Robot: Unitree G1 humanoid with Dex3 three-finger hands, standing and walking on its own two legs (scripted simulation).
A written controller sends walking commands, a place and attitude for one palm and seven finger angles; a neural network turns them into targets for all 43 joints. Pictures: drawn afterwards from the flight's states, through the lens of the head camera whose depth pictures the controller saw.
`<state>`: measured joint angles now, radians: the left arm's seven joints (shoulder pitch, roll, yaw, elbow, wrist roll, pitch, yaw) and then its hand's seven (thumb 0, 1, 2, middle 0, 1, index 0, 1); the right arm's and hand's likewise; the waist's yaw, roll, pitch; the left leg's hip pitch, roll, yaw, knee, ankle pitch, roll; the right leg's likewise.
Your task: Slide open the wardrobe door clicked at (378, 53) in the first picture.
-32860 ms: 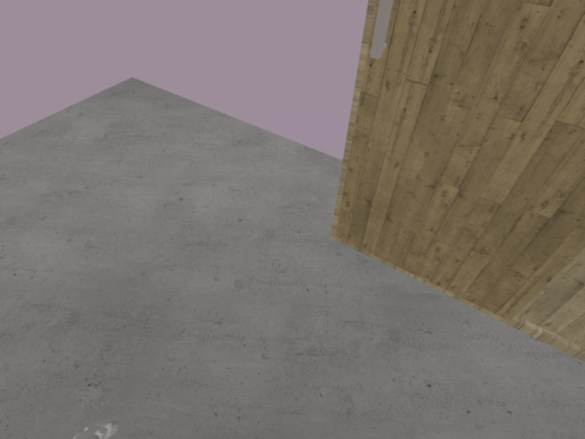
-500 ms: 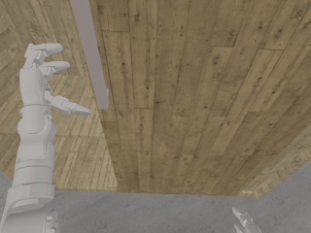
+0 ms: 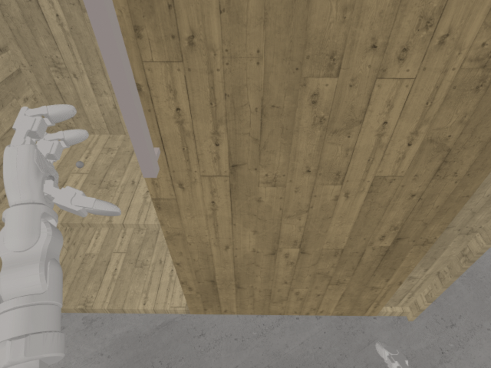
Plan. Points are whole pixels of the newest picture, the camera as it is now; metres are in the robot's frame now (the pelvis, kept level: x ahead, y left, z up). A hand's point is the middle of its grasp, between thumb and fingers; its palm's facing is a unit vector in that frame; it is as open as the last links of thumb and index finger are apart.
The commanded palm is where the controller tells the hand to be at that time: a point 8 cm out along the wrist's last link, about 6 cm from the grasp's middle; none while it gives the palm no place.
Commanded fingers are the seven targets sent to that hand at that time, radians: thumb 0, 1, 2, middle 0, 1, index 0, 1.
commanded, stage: slip the hand off the handle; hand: left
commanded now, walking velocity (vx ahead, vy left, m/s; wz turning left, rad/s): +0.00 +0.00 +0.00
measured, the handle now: (133, 92) +0.44 +0.22 +0.25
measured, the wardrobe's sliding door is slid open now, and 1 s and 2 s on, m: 0.56 0.56 0.56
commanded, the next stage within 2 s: draw the hand back to the body in 0.40 s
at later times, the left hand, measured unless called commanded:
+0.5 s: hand (47, 194) +0.26 +0.28 +0.21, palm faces +0.36 -0.93 -0.09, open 14.7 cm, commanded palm +0.23 +0.31 +0.20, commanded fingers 0.00 -0.55 0.20 -0.25 -1.15 -0.25 -1.15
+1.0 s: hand (39, 243) +0.21 +0.27 +0.18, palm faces +0.15 -0.99 -0.03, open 14.7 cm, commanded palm +0.18 +0.30 +0.19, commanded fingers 0.00 -0.37 0.29 -0.24 -1.04 -0.24 -1.04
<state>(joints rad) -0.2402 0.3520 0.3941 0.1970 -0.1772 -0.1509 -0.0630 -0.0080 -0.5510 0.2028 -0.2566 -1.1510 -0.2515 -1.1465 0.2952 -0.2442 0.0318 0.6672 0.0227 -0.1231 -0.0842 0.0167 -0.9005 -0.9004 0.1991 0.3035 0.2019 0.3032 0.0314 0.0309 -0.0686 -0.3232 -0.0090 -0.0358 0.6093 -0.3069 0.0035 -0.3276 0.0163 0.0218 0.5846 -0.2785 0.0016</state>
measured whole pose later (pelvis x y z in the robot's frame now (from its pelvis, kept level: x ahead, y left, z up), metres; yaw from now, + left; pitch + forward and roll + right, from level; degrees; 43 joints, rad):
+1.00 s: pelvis +0.00 +0.00 +0.00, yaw +2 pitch -4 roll -1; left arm 0.12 0.37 0.44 -0.22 -0.37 0.33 -0.36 -0.01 -0.54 0.21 -0.25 -1.14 -0.25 -1.14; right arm 0.20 -0.27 0.08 0.59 0.07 -0.21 -0.10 0.02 -0.90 -0.90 0.20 0.30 0.20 0.30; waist 0.10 0.05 -0.07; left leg -0.19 -0.02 -0.07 0.57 -0.30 0.01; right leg -0.17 0.00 -0.01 0.52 -0.27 0.01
